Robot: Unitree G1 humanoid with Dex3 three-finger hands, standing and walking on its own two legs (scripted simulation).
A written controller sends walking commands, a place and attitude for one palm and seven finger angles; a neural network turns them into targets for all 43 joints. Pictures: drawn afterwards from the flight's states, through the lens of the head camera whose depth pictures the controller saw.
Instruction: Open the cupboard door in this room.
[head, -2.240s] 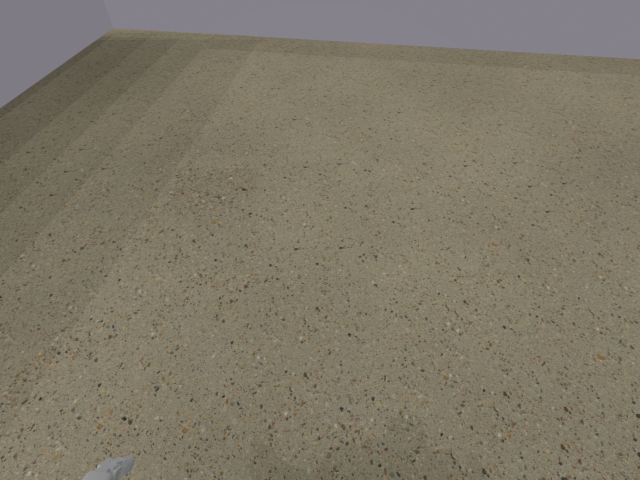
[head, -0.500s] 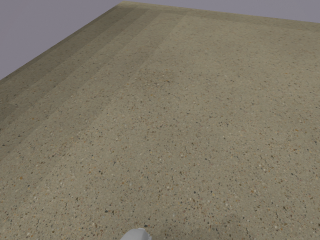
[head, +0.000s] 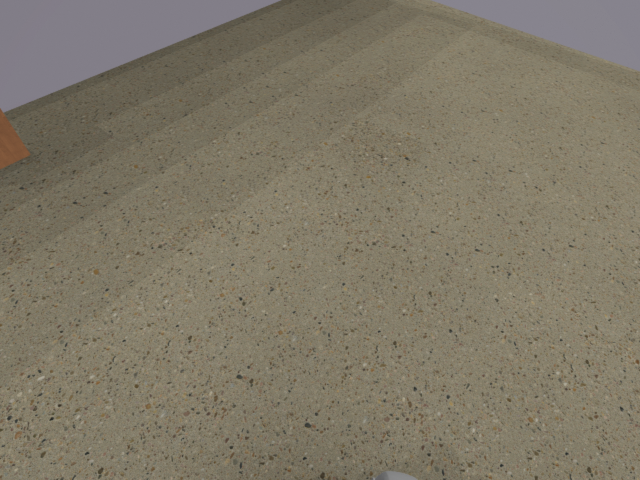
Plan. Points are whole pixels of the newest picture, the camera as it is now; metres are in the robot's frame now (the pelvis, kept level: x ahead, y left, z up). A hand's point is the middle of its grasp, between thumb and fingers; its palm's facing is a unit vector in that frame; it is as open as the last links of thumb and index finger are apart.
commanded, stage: turn or walk to find it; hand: left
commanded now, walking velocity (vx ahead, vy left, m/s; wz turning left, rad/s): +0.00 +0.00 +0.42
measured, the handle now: out of the picture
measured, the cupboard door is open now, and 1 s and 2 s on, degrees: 0 0 0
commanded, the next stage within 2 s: stand and wait in 0.58 s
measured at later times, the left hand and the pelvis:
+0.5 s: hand out of the picture +0.00 +0.14 -0.15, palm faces +0.25 -0.93 -0.26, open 7.4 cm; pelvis -0.03 -0.06 +0.00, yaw +14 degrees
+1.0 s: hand out of the picture -0.14 +0.18 -0.18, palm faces +0.39 -0.90 -0.19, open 7.4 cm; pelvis -0.07 +0.00 +0.00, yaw +19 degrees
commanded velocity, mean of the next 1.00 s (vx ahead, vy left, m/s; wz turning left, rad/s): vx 0.00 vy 0.00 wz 0.28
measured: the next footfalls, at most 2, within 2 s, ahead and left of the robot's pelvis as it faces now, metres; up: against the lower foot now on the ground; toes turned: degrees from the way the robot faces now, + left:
right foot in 0.24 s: +0.03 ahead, -0.14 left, +0.00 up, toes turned +3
left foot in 0.72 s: -0.06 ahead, +0.09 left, +0.00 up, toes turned +23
